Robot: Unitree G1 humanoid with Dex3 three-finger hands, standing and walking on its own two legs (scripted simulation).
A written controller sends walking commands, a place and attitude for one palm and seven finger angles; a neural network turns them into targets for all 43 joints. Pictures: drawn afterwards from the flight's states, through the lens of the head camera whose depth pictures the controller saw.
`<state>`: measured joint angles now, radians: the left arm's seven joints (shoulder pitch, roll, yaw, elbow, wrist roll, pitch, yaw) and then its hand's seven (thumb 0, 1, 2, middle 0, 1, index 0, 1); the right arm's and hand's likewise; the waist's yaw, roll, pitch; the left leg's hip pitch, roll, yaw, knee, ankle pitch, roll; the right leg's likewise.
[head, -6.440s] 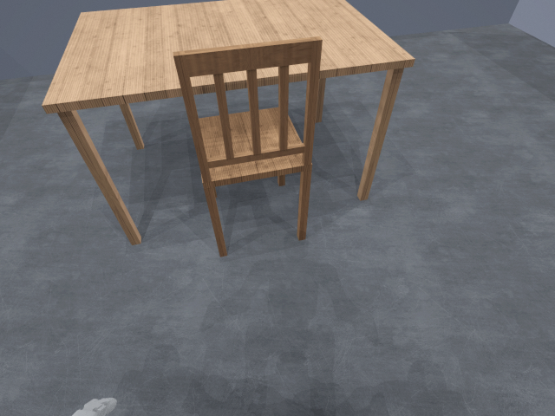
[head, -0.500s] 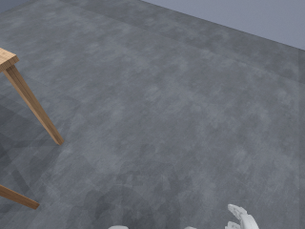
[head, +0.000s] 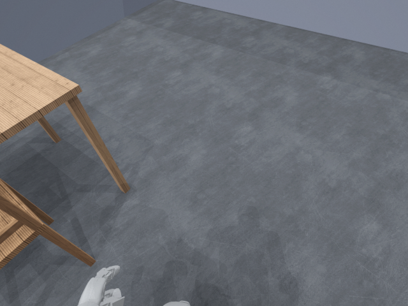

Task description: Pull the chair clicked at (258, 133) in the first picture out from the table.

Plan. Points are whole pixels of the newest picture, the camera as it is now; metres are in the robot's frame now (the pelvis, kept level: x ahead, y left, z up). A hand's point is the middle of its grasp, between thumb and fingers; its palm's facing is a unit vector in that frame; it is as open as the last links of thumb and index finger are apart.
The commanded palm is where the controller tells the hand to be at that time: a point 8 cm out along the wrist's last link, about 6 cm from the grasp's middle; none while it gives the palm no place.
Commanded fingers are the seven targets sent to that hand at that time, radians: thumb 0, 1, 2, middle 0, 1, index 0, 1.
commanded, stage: turn to face it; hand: left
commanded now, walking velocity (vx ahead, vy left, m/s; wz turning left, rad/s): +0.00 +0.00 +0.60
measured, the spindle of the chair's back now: out of the picture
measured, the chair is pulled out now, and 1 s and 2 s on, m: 0.00 0.00 0.00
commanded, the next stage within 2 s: take the last steps up to it in 1.40 s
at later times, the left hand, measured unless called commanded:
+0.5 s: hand out of the picture -0.08 +0.26 -0.19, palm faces +0.39 -0.89 -0.26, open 7.4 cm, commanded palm none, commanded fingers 0.00 0.90 0.90 -0.20 -0.30 -0.20 -0.30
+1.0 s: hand out of the picture -0.01 +0.28 -0.13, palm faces +0.56 -0.78 -0.28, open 7.4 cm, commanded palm none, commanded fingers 0.00 0.90 0.90 -0.20 -0.30 -0.20 -0.30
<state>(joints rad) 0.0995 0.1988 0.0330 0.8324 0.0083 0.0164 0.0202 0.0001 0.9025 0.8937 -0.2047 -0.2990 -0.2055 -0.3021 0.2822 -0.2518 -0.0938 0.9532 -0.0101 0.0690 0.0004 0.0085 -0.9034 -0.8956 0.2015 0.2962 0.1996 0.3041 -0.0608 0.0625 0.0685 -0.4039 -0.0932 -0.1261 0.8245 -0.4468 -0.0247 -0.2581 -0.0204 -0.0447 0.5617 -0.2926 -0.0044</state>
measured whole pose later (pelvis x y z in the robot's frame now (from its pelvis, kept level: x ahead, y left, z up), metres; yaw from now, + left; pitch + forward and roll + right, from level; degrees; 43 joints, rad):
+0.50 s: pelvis -0.02 +0.04 -0.01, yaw +19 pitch +0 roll +0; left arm 0.28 0.28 0.07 0.94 0.02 0.07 0.02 0.00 0.90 0.89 -0.21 -0.30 -0.21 -0.30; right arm 0.11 -0.25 -0.07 0.89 -0.01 0.03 0.02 0.01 -0.91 -0.90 0.20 0.30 0.20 0.30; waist 0.04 -0.06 0.09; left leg -0.30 0.00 0.08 0.65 -0.34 0.04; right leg -0.35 -0.18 -0.17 0.91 -0.53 0.08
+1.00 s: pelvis -0.01 +0.03 +0.00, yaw +36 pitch +0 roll +0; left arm 0.10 0.22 0.04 0.85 0.00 0.03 0.02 0.00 0.90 0.89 -0.20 -0.30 -0.20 -0.30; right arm 0.28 -0.22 -0.07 0.94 -0.01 0.05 0.00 0.01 -0.90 -0.90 0.20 0.30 0.20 0.30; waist -0.05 0.04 0.06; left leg -0.30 -0.12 -0.20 0.52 -0.21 0.02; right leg -0.28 0.00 0.02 0.60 -0.33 0.08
